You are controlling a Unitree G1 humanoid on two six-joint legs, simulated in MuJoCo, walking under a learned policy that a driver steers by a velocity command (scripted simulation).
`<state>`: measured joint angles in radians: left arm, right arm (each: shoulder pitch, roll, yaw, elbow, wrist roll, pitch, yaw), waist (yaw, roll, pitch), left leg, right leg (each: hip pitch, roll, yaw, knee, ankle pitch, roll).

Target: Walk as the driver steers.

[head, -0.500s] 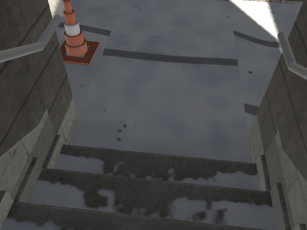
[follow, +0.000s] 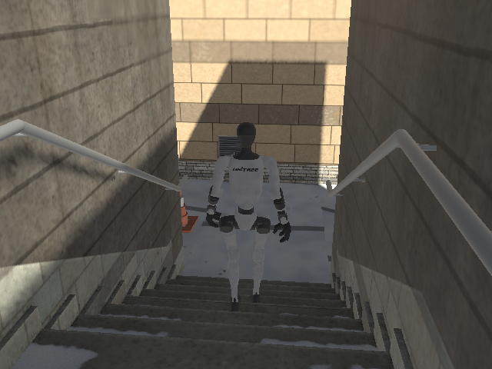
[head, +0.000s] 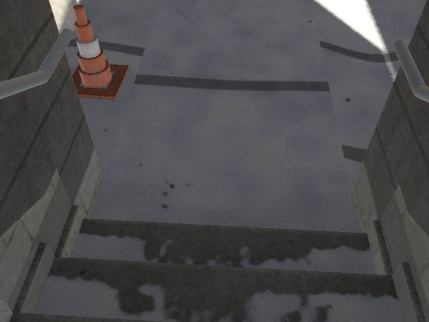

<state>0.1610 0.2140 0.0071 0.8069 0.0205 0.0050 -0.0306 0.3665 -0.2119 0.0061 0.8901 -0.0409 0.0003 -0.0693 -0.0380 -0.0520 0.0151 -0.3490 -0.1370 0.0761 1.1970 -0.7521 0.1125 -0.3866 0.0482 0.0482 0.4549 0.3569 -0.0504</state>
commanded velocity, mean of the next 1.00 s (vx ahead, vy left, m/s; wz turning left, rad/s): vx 0.21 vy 0.00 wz -0.34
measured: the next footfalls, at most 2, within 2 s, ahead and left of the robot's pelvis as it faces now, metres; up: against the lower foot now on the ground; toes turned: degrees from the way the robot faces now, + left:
right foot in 0.04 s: +0.13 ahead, -0.06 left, -0.17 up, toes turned +0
left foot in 0.68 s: +0.12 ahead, +0.16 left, -0.17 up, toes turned -28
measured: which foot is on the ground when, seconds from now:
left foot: down 0.00-0.04, up 0.06-0.66, down 0.68-1.00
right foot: up 0.00-0.02, down 0.04-0.64, up 0.66-1.00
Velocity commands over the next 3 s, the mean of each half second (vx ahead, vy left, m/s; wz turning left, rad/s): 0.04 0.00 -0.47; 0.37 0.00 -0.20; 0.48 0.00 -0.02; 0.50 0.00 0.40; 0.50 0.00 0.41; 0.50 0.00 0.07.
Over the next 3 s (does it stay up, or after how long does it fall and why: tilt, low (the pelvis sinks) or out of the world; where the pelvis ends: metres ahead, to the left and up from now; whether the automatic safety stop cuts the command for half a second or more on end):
stays up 1.10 -0.25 -0.58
